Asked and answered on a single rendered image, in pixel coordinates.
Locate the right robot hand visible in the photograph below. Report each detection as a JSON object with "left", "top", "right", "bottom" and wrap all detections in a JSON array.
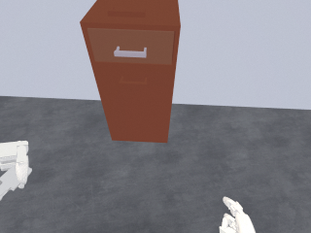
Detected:
[{"left": 219, "top": 197, "right": 256, "bottom": 233}]

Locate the handle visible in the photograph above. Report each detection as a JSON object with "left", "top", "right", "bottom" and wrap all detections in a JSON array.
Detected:
[
  {"left": 107, "top": 9, "right": 146, "bottom": 17},
  {"left": 114, "top": 46, "right": 147, "bottom": 58},
  {"left": 119, "top": 81, "right": 147, "bottom": 87}
]

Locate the left robot hand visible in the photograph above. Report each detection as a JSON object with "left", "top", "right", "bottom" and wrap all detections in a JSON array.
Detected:
[{"left": 0, "top": 141, "right": 32, "bottom": 201}]

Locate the cabinet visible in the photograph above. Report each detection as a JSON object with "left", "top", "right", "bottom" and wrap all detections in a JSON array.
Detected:
[{"left": 80, "top": 0, "right": 181, "bottom": 144}]

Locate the drawer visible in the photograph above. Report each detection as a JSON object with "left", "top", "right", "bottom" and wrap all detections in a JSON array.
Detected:
[{"left": 87, "top": 28, "right": 175, "bottom": 65}]

